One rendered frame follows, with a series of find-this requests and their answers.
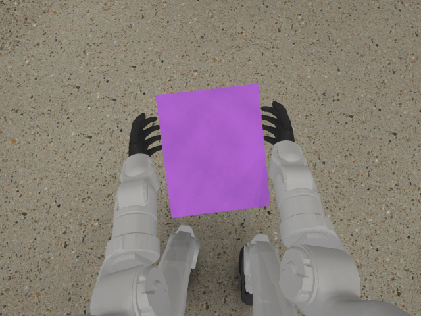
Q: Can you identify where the robot thigh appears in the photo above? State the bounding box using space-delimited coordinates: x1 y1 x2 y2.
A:
244 241 298 316
157 231 201 316

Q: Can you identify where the robot right thigh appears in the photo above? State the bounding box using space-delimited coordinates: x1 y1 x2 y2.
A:
244 241 298 316

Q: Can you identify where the robot right hand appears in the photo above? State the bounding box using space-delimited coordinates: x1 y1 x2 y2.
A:
261 101 295 145

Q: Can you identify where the robot right upper arm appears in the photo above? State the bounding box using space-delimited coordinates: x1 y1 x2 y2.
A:
279 244 412 316

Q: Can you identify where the robot left forearm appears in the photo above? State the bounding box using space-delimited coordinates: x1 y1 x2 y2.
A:
90 153 160 314

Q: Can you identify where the robot left thigh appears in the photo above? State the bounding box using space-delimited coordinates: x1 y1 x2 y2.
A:
157 231 201 316

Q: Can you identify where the carton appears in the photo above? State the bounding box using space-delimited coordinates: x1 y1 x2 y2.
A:
155 84 270 218

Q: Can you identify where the robot left upper arm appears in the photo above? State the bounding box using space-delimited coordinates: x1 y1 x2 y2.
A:
75 264 170 316

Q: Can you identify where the robot left hand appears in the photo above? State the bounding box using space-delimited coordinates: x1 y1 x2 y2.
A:
128 113 162 157

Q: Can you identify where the robot right forearm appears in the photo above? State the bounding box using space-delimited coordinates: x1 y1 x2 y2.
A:
268 140 360 279

